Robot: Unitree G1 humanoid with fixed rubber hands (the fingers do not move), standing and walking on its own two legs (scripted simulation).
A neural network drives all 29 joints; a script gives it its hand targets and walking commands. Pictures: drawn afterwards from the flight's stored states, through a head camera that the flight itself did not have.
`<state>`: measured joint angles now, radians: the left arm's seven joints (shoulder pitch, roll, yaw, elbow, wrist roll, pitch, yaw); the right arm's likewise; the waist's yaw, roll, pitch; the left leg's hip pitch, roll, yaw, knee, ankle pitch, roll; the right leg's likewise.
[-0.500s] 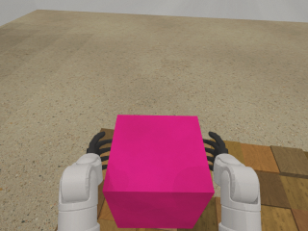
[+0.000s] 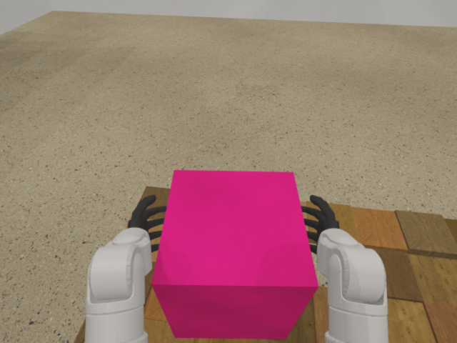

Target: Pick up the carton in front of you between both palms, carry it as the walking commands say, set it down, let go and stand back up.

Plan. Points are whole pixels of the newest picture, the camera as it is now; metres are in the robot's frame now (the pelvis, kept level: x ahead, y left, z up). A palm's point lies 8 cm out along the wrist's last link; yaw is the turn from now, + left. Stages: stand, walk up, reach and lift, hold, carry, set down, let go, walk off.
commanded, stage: carry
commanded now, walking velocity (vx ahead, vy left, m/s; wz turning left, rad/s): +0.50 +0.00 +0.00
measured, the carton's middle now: (232, 257) +0.27 +0.00 +0.01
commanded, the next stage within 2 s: none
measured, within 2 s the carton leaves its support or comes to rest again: neither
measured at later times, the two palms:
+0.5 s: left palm (149, 190) +0.38 +0.16 +0.07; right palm (301, 183) +0.39 -0.14 +0.08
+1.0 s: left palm (170, 94) +0.71 +0.16 +0.10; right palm (280, 95) +0.70 -0.13 +0.10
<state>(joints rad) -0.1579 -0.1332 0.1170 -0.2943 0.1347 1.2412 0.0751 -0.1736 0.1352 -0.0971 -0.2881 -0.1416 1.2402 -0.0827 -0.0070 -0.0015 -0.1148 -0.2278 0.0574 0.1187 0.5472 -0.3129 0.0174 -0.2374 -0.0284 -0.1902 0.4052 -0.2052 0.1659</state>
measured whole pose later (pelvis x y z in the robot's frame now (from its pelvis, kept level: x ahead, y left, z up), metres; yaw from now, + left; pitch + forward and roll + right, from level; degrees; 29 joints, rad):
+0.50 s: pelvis +0.12 +0.00 +0.00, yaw +1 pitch +4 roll +1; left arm -0.16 -0.13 0.09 -0.32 0.12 1.23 0.09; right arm -0.16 0.13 -0.11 -0.34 -0.12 1.23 -0.09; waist 0.02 -0.03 -0.09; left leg -0.37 0.03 0.14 0.78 -0.49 0.03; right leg -0.07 -0.02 -0.16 0.35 -0.35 0.12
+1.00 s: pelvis +0.39 +0.03 -0.01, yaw -1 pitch +3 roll +0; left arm -0.39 -0.09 0.16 -0.24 0.12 1.21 0.10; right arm -0.43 0.09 -0.15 -0.19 -0.08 1.19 -0.11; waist -0.05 0.00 -0.02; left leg -0.04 -0.02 0.13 0.28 -0.45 0.14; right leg -0.58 -0.07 -0.13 0.64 -0.19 0.00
